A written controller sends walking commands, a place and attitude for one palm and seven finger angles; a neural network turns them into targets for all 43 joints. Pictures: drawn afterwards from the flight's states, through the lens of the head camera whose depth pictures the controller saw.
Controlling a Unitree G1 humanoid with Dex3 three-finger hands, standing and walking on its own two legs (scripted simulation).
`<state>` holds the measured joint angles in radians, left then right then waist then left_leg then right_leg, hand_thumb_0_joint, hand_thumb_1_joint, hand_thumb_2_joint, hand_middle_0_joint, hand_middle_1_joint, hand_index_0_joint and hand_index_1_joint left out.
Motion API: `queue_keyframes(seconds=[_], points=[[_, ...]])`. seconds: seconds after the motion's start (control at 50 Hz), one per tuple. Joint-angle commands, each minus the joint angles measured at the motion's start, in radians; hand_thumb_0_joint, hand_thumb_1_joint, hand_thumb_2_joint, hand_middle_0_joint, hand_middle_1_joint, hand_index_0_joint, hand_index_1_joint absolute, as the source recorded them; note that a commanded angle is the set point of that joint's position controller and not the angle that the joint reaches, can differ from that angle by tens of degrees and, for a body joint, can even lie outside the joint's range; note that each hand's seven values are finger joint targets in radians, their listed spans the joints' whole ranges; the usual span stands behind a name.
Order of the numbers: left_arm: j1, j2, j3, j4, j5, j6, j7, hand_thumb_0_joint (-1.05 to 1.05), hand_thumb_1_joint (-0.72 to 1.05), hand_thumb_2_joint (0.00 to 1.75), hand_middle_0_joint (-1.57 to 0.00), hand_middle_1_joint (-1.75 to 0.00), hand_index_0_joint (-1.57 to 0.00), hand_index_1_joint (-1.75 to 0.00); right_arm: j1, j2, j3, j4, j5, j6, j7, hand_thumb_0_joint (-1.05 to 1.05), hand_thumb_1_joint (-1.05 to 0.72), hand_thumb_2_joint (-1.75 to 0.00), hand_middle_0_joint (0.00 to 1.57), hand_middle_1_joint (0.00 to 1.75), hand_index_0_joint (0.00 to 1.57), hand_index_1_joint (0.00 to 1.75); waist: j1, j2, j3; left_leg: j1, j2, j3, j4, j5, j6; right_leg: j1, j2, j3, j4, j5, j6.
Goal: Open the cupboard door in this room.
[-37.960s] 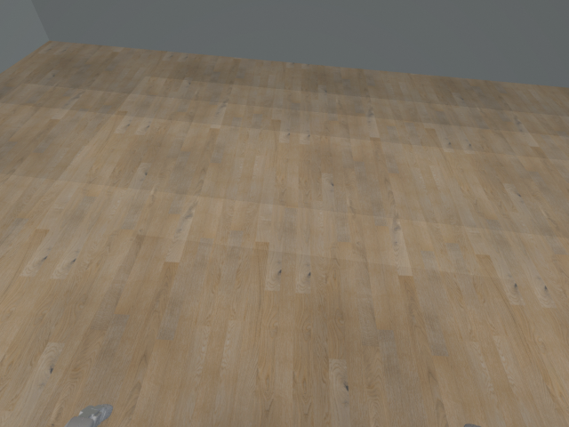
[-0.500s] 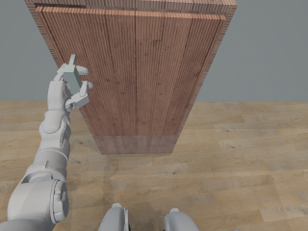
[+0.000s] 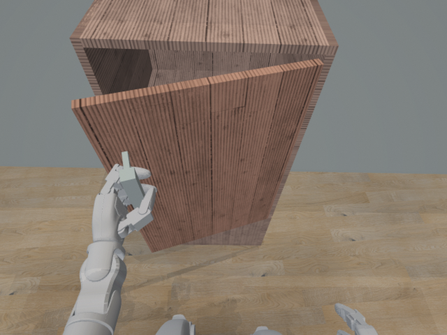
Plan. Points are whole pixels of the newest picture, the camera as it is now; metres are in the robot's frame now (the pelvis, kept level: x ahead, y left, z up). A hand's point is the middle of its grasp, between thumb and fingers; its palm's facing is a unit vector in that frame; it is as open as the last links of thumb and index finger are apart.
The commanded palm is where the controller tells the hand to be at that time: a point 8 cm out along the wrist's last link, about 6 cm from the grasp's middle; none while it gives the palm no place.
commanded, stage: pull the door open along its arc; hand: left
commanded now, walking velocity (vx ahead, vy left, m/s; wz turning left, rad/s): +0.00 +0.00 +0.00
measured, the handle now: (134, 184) +0.38 +0.17 +0.04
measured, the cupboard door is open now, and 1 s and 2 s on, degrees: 18 40 43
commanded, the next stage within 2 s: open thumb and fingers to let go in 0.48 s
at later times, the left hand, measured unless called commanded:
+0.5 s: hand (192, 267) +0.23 +0.06 +0.04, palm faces +0.37 -0.93 -0.01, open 6.1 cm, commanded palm +0.17 +0.09 +0.04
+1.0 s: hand (190, 269) +0.23 +0.06 +0.04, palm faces +0.42 -0.91 +0.00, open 10.6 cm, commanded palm +0.18 +0.09 +0.04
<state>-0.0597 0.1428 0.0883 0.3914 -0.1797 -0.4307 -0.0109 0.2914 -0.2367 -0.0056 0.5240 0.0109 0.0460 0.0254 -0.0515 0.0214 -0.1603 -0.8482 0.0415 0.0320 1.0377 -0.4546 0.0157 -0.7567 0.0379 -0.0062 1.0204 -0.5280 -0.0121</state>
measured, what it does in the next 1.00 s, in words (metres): stands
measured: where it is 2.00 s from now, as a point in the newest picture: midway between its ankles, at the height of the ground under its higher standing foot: outside the picture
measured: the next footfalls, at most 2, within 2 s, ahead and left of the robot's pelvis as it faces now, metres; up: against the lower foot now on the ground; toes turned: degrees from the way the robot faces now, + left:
none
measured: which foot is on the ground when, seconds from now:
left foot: down 0.00-1.00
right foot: down 0.00-1.00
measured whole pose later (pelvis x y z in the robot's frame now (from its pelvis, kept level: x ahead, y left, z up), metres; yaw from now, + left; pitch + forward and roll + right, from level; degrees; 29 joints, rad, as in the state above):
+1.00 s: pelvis +0.01 -0.05 -0.01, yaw +5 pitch +14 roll +1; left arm 0.45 -0.07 -0.24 -0.05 0.06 -0.34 0.45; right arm 0.23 -0.20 0.02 0.49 -0.06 -0.04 0.01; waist -0.01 0.03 -0.19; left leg -0.84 0.01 -0.06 1.07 -0.46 -0.04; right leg -0.74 0.02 -0.10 1.10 -0.60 -0.08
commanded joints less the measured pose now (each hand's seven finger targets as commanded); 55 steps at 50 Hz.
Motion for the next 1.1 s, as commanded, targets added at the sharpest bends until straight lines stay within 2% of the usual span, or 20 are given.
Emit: queue_keyframes(seconds=[0.0,0.06,0.1,0.12,0.18,0.26,0.32,0.38,0.46,0.48,0.54,0.56,0.62,0.68,0.72,0.82,0.92,0.96,1.0,1.08], points=[[0.005,0.003,-0.006,-0.365,0.020,-0.081,0.154,0.00,0.90,0.90,-0.40,-1.35,-0.40,-1.35,-0.053,-0.100,-0.040,-0.150,-0.015,-0.067,0.011,0.00,-0.90,-0.90,0.20,0.30,0.20,0.30,0.056,-0.010,-0.273,0.290,-0.027,-0.036,-0.108,0.367,-0.003,0.082,0.010,-0.056,-0.098,0.414,-0.005],[0.034,-0.070,-0.079,-0.418,0.084,-0.069,0.280,0.00,0.90,0.90,-0.40,-1.35,-0.40,-1.35,-0.085,-0.088,-0.035,-0.155,-0.030,-0.073,0.020,0.00,-0.90,-0.90,0.20,0.30,0.20,0.30,0.046,-0.022,-0.224,0.253,-0.030,-0.044,-0.099,0.294,-0.004,0.053,0.004,-0.056,-0.092,0.353,-0.005],[0.068,-0.113,-0.141,-0.461,0.136,-0.060,0.341,0.00,0.90,0.90,-0.40,-1.35,-0.40,-1.35,-0.093,-0.082,-0.033,-0.164,-0.039,-0.075,0.027,0.00,-0.90,-0.90,0.20,0.30,0.20,0.30,0.040,-0.007,-0.228,0.252,-0.035,-0.048,-0.092,0.265,-0.002,0.041,-0.001,-0.054,-0.091,0.328,-0.008],[0.110,-0.125,-0.156,-0.483,0.161,-0.053,0.378,0.00,0.90,0.90,-0.40,-1.35,-0.40,-1.35,-0.090,-0.079,-0.033,-0.170,-0.044,-0.076,0.028,0.00,-0.90,-0.90,0.20,0.30,0.20,0.30,0.045,-0.031,-0.233,0.240,-0.037,-0.052,-0.091,0.259,0.001,0.057,0.000,-0.053,-0.093,0.321,-0.009],[0.165,-0.225,-0.263,-0.528,0.220,-0.014,0.471,0.00,0.90,0.90,-0.40,-1.35,-0.40,-1.35,-0.114,-0.063,-0.027,-0.184,-0.049,-0.078,0.031,0.00,-0.90,-0.90,0.20,0.30,0.20,0.30,0.034,-0.042,-0.241,0.244,-0.043,-0.053,-0.087,0.233,0.001,0.058,-0.005,-0.053,-0.102,0.305,-0.010],[0.230,-0.281,-0.336,-0.588,0.275,0.051,0.531,0.00,0.90,0.90,-0.40,-1.35,-0.40,-1.35,-0.136,-0.042,-0.013,-0.201,-0.061,-0.088,0.016,0.00,-0.90,-0.90,0.20,0.30,0.20,0.30,0.025,-0.057,-0.222,0.232,-0.050,-0.054,-0.085,0.200,0.004,0.077,-0.011,-0.047,-0.135,0.288,-0.012],[0.323,-0.307,-0.403,-0.611,0.322,0.078,0.527,0.00,0.90,0.90,-0.40,-1.35,-0.40,-1.35,-0.143,-0.033,-0.006,-0.213,-0.064,-0.104,0.005,0.00,-0.90,-0.90,0.20,0.30,0.20,0.30,0.016,-0.077,-0.194,0.228,-0.048,-0.058,-0.080,0.201,0.008,0.085,-0.015,-0.037,-0.154,0.303,-0.014],[0.380,-0.334,-0.451,-0.649,0.310,0.083,0.510,0.00,0.90,0.90,-0.40,-1.35,-0.40,-1.35,-0.162,-0.024,0.005,-0.216,-0.059,-0.122,0.003,0.00,-0.90,-0.90,0.20,0.30,0.20,0.30,0.018,-0.068,-0.168,0.216,-0.056,-0.057,-0.077,0.172,0.009,0.097,-0.026,-0.024,-0.175,0.299,-0.008],[0.606,-0.309,-0.425,-0.709,0.265,0.083,0.470,0.00,0.90,0.90,-0.40,-1.35,-0.40,-1.35,-0.170,-0.018,0.012,-0.231,-0.055,-0.135,0.004,0.00,-0.90,-0.90,0.20,0.30,0.20,0.30,0.049,-0.073,-0.170,0.202,-0.063,-0.051,-0.074,0.195,0.003,0.161,-0.042,-0.003,-0.183,0.426,0.008],[0.564,-0.301,-0.421,-0.709,0.260,0.079,0.470,0.00,0.90,0.90,-0.40,-1.35,-0.40,-1.35,-0.166,-0.020,0.015,-0.225,-0.054,-0.137,0.002,0.00,-0.90,-0.90,0.20,0.30,0.20,0.30,0.032,-0.083,-0.142,0.192,-0.064,-0.055,-0.067,0.186,0.003,0.148,-0.046,0.008,-0.189,0.436,0.015],[0.455,-0.275,-0.378,-0.673,0.270,0.067,0.489,0.00,0.90,0.90,-0.40,-1.35,-0.40,-1.35,-0.176,-0.023,0.015,-0.205,-0.066,-0.147,-0.005,0.00,-0.90,-0.90,0.20,0.30,0.20,0.30,0.020,-0.102,-0.085,0.138,-0.067,-0.068,-0.035,0.139,0.001,0.090,-0.057,0.039,-0.195,0.362,0.022],[0.355,-0.259,-0.356,-0.658,0.276,0.056,0.503,0.00,0.90,0.90,-0.40,-1.35,-0.40,-1.35,-0.179,-0.026,0.015,-0.189,-0.071,-0.148,-0.008,0.00,-0.90,-0.90,0.20,0.30,0.20,0.30,0.007,-0.100,-0.077,0.120,-0.067,-0.073,-0.018,0.120,0.001,0.054,-0.060,0.050,-0.191,0.318,0.023],[0.384,-0.252,-0.335,-0.634,0.286,0.037,0.509,0.00,0.69,0.81,-0.38,-1.33,-0.38,-1.33,-0.184,-0.024,0.007,-0.186,-0.075,-0.155,-0.010,0.00,-0.90,-0.90,0.20,0.30,0.20,0.30,0.028,-0.098,-0.114,0.109,-0.069,-0.074,-0.008,0.118,0.000,0.056,-0.063,0.066,-0.188,0.288,0.020],[0.421,-0.259,-0.345,-0.659,0.273,0.029,0.495,0.00,0.48,0.72,-0.37,-1.30,-0.37,-1.30,-0.163,-0.026,0.000,-0.195,-0.070,-0.156,-0.011,0.00,-0.90,-0.90,0.20,0.30,0.20,0.30,0.038,-0.108,-0.205,0.128,-0.072,-0.068,-0.015,0.160,0.000,0.125,-0.072,0.070,-0.167,0.416,0.028],[0.441,-0.265,-0.363,-0.685,0.268,0.034,0.483,0.00,0.34,0.66,-0.36,-1.29,-0.36,-1.29,-0.151,-0.028,-0.004,-0.205,-0.065,-0.155,-0.011,0.00,-0.90,-0.90,0.20,0.30,0.20,0.30,0.036,-0.117,-0.230,0.137,-0.073,-0.064,-0.020,0.185,0.003,0.165,-0.078,0.072,-0.166,0.489,0.033],[0.471,-0.242,-0.347,-0.667,0.259,0.047,0.462,0.00,-0.01,0.51,-0.33,-1.25,-0.33,-1.25,-0.141,-0.033,-0.002,-0.201,-0.065,-0.144,-0.018,0.00,-0.90,-0.90,0.20,0.30,0.20,0.30,0.024,-0.155,-0.182,0.107,-0.070,-0.069,-0.017,0.189,0.003,0.188,-0.091,0.092,-0.176,0.573,0.045],[0.435,-0.235,-0.346,-0.662,0.264,0.022,0.456,0.00,-0.36,0.36,-0.31,-1.22,-0.31,-1.22,-0.154,-0.039,-0.004,-0.196,-0.068,-0.144,-0.018,0.00,-0.90,-0.90,0.20,0.30,0.20,0.30,0.018,-0.122,-0.140,0.100,-0.065,-0.074,-0.012,0.154,0.006,0.118,-0.081,0.078,-0.173,0.440,0.034],[0.401,-0.251,-0.367,-0.673,0.275,0.009,0.461,0.00,-0.50,0.30,-0.30,-1.20,-0.30,-1.20,-0.157,-0.040,-0.003,-0.195,-0.069,-0.147,-0.016,0.00,-0.90,-0.90,0.20,0.30,0.20,0.30,0.016,-0.097,-0.167,0.115,-0.066,-0.073,-0.009,0.149,0.009,0.091,-0.075,0.062,-0.157,0.398,0.027],[0.388,-0.258,-0.379,-0.677,0.282,0.004,0.468,0.00,-0.50,0.30,-0.30,-1.20,-0.30,-1.20,-0.158,-0.042,-0.002,-0.197,-0.068,-0.151,-0.015,0.00,-0.90,-0.90,0.20,0.30,0.20,0.30,0.018,-0.070,-0.180,0.129,-0.066,-0.072,-0.011,0.147,0.010,0.070,-0.066,0.044,-0.147,0.361,0.019],[0.415,-0.273,-0.394,-0.687,0.281,0.016,0.477,0.00,-0.50,0.30,-0.27,-1.00,-0.27,-1.00,-0.151,-0.039,-0.003,-0.208,-0.065,-0.154,-0.015,0.00,-0.90,-0.90,0.20,0.30,0.20,0.30,0.025,-0.085,-0.222,0.156,-0.066,-0.067,-0.020,0.171,0.011,0.089,-0.057,0.020,-0.137,0.380,0.015]])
